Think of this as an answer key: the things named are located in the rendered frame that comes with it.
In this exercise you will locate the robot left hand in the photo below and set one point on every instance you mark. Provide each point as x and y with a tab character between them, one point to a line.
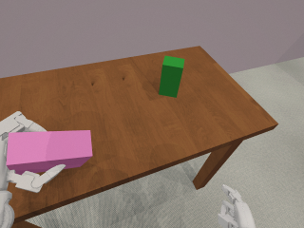
17	123

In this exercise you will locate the robot right hand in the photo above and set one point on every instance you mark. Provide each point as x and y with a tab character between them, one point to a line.
240	215

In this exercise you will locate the sponge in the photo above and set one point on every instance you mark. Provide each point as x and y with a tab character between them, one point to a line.
39	151

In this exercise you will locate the left robot forearm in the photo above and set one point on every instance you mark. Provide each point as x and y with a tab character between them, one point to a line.
7	215

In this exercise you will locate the table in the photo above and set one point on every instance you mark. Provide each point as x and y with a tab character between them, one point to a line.
135	131

